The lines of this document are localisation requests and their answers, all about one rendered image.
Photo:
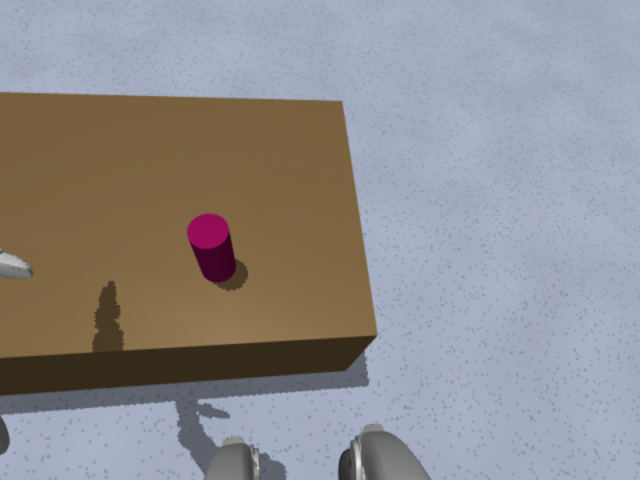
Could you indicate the left robot hand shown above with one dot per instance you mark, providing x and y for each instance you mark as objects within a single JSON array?
[{"x": 12, "y": 266}]

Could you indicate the can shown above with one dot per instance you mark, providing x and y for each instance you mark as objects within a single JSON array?
[{"x": 210, "y": 239}]

